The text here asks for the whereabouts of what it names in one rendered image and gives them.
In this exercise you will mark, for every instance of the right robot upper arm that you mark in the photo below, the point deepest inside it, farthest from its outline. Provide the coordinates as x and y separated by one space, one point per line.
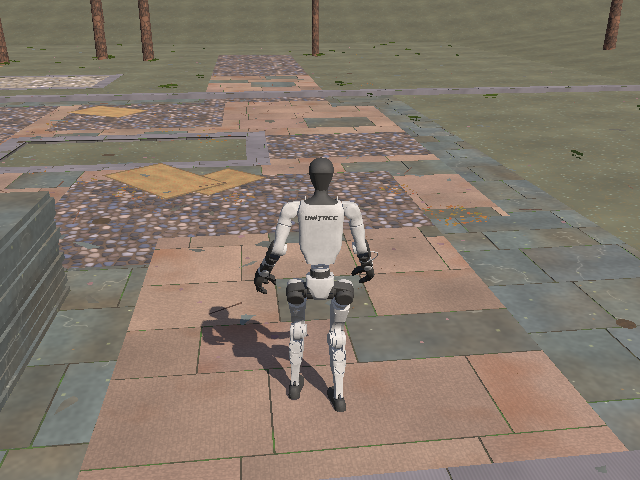
352 212

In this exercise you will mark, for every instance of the left robot upper arm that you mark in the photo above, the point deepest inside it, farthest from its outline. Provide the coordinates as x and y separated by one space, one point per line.
288 211

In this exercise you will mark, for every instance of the right robot foot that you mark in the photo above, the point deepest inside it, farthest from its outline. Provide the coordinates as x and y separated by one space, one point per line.
339 404

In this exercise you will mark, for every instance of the right robot forearm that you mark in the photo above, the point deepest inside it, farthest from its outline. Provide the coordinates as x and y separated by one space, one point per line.
365 259

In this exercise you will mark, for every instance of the robot left hand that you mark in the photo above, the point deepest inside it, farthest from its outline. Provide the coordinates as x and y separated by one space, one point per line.
258 280

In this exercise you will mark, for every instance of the robot left thigh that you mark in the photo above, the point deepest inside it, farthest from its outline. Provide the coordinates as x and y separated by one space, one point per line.
296 297

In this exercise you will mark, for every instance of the left robot forearm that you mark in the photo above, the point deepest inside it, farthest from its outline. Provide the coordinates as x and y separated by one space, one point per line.
268 262

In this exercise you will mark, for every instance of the robot right hand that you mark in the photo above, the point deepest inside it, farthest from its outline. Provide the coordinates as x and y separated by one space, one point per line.
368 277

